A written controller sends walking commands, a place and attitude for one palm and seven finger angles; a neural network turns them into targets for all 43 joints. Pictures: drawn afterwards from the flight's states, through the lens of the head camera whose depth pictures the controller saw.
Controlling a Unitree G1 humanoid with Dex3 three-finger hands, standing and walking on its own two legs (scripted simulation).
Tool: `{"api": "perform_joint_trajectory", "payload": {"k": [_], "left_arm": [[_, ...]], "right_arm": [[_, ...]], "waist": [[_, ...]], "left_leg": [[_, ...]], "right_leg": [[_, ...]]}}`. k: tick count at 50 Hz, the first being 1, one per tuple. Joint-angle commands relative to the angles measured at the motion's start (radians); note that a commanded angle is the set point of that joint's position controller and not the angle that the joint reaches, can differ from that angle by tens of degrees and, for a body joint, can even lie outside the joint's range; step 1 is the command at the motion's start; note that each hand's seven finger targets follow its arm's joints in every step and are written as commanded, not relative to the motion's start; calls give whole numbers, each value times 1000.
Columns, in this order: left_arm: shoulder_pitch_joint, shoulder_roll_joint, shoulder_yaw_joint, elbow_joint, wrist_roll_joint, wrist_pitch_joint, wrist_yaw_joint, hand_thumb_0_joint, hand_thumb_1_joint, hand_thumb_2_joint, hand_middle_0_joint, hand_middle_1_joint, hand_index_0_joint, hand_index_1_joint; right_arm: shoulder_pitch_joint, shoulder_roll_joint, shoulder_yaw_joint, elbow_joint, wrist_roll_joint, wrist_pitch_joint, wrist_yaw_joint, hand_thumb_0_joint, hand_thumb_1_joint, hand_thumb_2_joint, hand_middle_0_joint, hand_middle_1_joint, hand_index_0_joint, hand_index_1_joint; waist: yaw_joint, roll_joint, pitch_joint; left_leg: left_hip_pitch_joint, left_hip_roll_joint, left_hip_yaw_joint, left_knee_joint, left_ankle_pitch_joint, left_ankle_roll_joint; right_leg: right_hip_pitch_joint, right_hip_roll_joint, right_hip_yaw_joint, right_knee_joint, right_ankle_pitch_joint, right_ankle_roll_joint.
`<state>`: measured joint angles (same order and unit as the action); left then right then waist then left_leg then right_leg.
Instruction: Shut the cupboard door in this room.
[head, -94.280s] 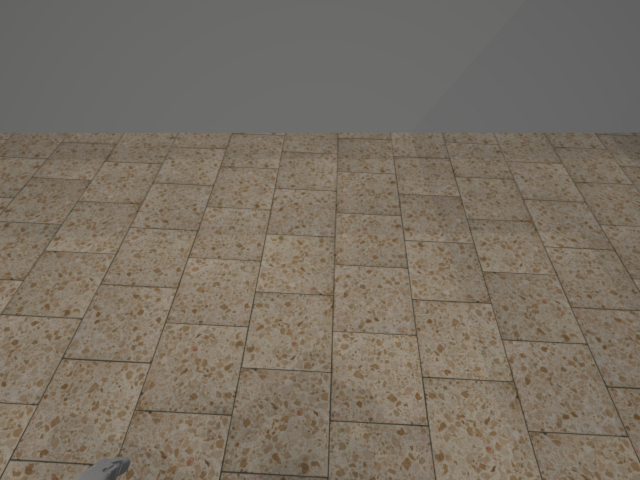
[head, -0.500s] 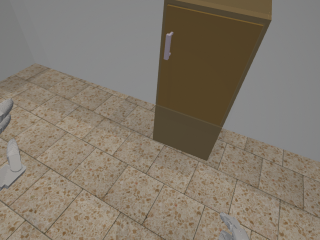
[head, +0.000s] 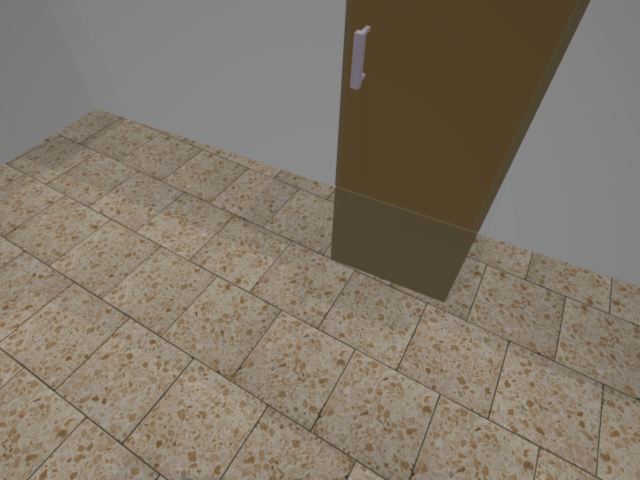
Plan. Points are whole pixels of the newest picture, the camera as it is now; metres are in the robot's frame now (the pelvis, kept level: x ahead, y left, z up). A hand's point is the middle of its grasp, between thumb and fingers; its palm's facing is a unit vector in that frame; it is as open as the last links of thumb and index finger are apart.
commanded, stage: let the arm hang, fingers relaxed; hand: left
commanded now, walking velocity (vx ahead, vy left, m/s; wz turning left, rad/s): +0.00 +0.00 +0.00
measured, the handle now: (361, 57) +0.96 -0.07 +0.09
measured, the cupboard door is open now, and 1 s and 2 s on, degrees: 0 0 0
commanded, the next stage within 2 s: look to check the result in 0.82 s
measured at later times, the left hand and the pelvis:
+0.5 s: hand out of the picture -0.02 +0.20 -0.15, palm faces -0.01 -0.98 -0.19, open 7.4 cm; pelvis +0.01 +0.03 +0.02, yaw -3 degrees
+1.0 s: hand out of the picture -0.02 +0.20 -0.15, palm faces -0.01 -0.99 -0.17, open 7.4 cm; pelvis +0.01 +0.03 +0.02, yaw -3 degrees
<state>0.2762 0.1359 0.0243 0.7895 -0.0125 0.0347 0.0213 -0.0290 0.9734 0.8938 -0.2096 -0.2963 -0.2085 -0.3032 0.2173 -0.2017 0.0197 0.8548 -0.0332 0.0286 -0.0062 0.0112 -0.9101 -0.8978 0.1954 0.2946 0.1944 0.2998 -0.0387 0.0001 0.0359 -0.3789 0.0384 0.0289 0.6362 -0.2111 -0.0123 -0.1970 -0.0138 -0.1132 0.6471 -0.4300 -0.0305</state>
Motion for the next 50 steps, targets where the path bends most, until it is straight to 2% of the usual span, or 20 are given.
{"api": "perform_joint_trajectory", "payload": {"k": [1, 3, 4, 6, 12, 21, 25, 30, 33, 35, 37, 40, 50], "left_arm": [[42, 155, 28, 58, 25, -39, 10, 0, 900, 900, -200, -300, -200, -300], [43, 149, 19, 119, 20, -39, 6, 0, 900, 900, -200, -300, -200, -300], [42, 142, 16, 147, 21, -39, 5, 0, 900, 900, -200, -300, -200, -300], [46, 142, 9, 193, 22, -40, 4, 0, 900, 900, -200, -300, -200, -300], [84, 136, -3, 298, 21, -41, 7, 0, 900, 900, -200, -300, -200, -300], [133, 117, -10, 362, 21, -37, 14, 0, 900, 900, -200, -300, -200, -300], [150, 101, -12, 369, 21, -37, 17, 0, 900, 900, -200, -300, -200, -300], [159, 88, -9, 369, 22, -40, 20, 0, 900, 900, -200, -300, -200, -300], [166, 81, -8, 369, 22, -38, 20, 0, 900, 900, -200, -300, -200, -300], [170, 77, -7, 370, 22, -39, 21, 0, 900, 900, -200, -300, -200, -300], [168, 76, -6, 369, 23, -39, 21, 0, 900, 900, -200, -300, -200, -300], [171, 76, -5, 367, 23, -38, 21, 0, 900, 900, -200, -300, -200, -300], [172, 83, -5, 367, 24, -40, 21, 0, 900, 900, -200, -300, -200, -300]], "right_arm": [[8, -103, -39, 26, 6, -27, -18, 0, -900, -900, 200, 300, 200, 300], [23, -81, -37, 66, 11, -22, -23, 0, -900, -900, 200, 300, 200, 300], [33, -72, -42, 84, 11, -22, -25, 0, -900, -900, 200, 300, 200, 300], [48, -81, -45, 114, 15, -21, -25, 0, -900, -900, 200, 300, 200, 300], [79, -83, -37, 199, 21, -29, -28, 0, -900, -900, 200, 300, 200, 300], [110, -60, -35, 257, 23, -24, -29, 0, -900, -900, 200, 300, 200, 300], [123, -40, -33, 271, 20, -25, -30, 0, -900, -900, 200, 300, 200, 300], [144, -25, -35, 277, 19, -27, -31, 0, -900, -900, 200, 300, 200, 300], [149, -18, -35, 278, 19, -27, -31, 0, -900, -900, 200, 300, 200, 300], [152, -16, -36, 276, 19, -28, -32, 0, -900, -900, 200, 300, 200, 300], [158, -13, -38, 276, 20, -27, -32, 0, -900, -900, 200, 300, 200, 300], [163, -12, -39, 276, 20, -28, -32, 0, -900, -900, 200, 300, 200, 300], [159, -26, -43, 270, 22, -28, -32, 0, -900, -900, 200, 300, 200, 300]], "waist": [[32, 195, -91], [29, 147, -69], [26, 95, -58], [23, 45, -38], [26, 6, -19], [29, -16, 53], [29, 2, 66], [28, -4, 66], [28, 4, 92], [28, 15, 79], [27, -2, 90], [26, 18, 86], [25, 1, 79]], "left_leg": [[205, 72, -77, -147, 314, 43], [191, 75, -79, -184, 232, 43], [196, 76, -74, -203, 201, 41], [215, 79, -71, -227, 187, 40], [251, 85, -64, -279, 207, 47], [236, 73, -51, -314, 113, 48], [232, 66, -49, -326, 85, 48], [223, 64, -46, -325, 90, 49], [209, 60, -48, -333, 59, 48], [218, 59, -47, -334, 57, 49], [209, 60, -45, -332, 49, 48], [213, 58, -49, -338, 40, 48], [233, 64, -48, -340, 33, 50]], "right_leg": [[11, -96, 121, -238, 338, -5], [31, -96, 125, -288, 297, -9], [30, -97, 122, -306, 281, -12], [26, -94, 118, -327, 271, -11], [40, -94, 115, -343, 269, -3], [9, -97, 110, -361, 200, 1], [0, -96, 117, -355, 195, 2], [4, -95, 118, -349, 203, 2], [-10, -92, 119, -348, 187, 2], [-10, -92, 122, -347, 191, 2], [-14, -91, 119, -348, 184, 2], [-14, -91, 118, -342, 184, 2], [-28, -87, 124, -341, 180, 2]]}}
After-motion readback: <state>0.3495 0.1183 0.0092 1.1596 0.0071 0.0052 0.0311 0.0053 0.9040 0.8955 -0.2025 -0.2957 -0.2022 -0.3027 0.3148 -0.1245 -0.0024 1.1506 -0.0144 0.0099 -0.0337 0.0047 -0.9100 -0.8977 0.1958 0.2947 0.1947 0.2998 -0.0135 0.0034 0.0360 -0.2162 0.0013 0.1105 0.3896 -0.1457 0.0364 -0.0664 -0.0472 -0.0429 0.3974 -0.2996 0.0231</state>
